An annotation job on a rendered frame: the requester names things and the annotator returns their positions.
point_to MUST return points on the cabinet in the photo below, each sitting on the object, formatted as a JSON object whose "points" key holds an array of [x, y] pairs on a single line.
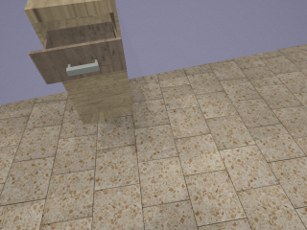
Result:
{"points": [[95, 98]]}

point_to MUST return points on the drawer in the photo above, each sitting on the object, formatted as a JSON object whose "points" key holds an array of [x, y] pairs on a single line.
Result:
{"points": [[77, 46]]}

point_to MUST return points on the handle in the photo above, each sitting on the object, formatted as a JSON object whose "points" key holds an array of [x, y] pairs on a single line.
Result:
{"points": [[82, 69]]}

